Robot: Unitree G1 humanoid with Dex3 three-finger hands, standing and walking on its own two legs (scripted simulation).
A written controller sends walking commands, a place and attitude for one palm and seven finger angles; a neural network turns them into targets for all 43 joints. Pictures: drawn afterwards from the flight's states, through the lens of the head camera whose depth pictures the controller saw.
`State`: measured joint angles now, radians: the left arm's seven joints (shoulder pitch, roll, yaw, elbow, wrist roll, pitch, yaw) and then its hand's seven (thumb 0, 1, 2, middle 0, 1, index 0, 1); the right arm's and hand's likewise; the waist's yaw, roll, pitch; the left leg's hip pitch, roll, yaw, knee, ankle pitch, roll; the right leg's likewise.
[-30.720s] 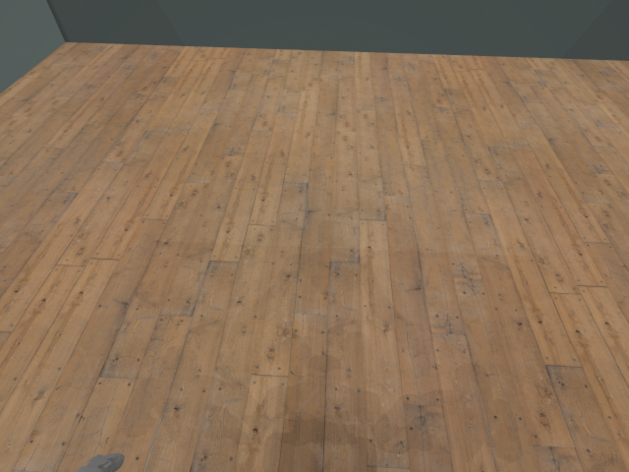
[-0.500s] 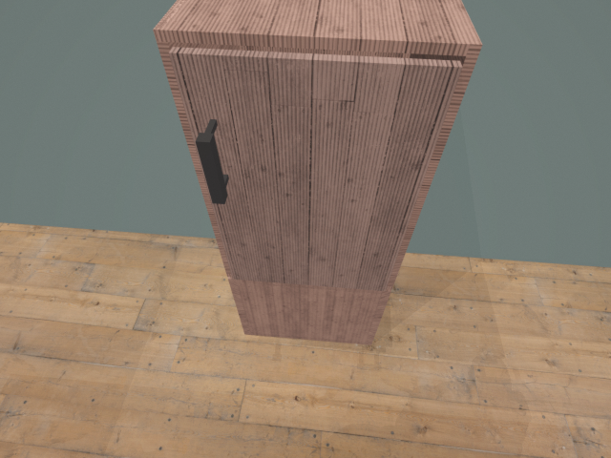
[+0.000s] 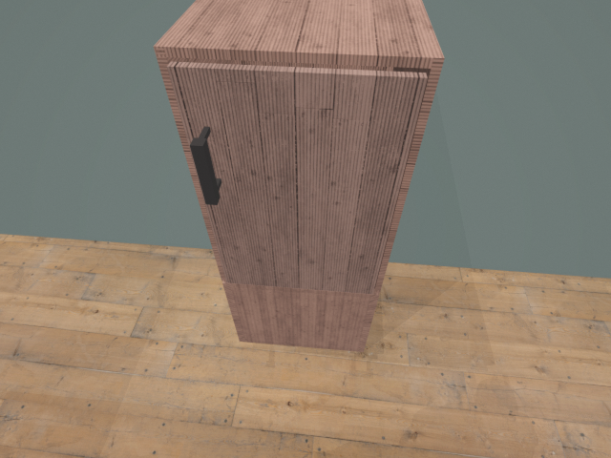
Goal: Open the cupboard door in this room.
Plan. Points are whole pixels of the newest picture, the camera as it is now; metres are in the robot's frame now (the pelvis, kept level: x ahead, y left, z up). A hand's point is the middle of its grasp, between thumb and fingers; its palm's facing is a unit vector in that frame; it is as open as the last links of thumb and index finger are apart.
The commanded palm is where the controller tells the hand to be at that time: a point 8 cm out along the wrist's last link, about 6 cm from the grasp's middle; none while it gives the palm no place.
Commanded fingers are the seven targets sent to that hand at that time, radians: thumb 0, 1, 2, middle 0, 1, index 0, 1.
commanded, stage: come to a stop and stand still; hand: left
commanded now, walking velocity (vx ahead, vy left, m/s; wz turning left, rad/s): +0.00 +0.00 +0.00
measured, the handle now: (209, 166) +0.58 +0.21 +0.06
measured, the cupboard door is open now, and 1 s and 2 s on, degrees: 0 0 0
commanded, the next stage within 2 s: look again from close up in 0.04 s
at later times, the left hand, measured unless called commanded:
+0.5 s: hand out of the picture +0.00 +0.20 -0.18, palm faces +0.05 -0.98 -0.21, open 7.3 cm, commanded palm none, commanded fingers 0.00 0.90 0.90 -0.20 -0.30 -0.20 -0.30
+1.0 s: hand (158, 374) +0.22 +0.21 +0.00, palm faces +0.07 -1.00 -0.01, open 7.8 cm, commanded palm +0.13 +0.27 -0.05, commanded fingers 0.00 0.55 0.75 -0.23 -0.53 -0.23 -0.53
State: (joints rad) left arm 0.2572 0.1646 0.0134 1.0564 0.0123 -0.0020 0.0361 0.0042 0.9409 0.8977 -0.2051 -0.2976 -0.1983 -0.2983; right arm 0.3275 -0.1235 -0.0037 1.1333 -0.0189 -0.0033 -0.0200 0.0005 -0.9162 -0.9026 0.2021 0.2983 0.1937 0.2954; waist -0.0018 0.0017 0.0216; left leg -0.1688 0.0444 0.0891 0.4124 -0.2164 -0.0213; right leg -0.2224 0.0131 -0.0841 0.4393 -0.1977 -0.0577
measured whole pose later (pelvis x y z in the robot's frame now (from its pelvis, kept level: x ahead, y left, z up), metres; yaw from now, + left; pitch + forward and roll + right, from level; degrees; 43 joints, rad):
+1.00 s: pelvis +0.01 +0.03 -0.04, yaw +1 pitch +8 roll +1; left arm 0.37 0.17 0.13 0.14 -0.22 -0.46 -0.18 0.02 0.79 0.84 -0.21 -0.39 -0.20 -0.39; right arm 0.21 -0.26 -0.06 0.64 0.01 -0.30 0.00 0.01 -0.91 -0.90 0.20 0.30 0.20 0.30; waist -0.02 -0.02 -0.12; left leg -0.54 0.00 0.07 0.83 -0.42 0.03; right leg -0.59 -0.05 -0.07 0.84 -0.39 -0.02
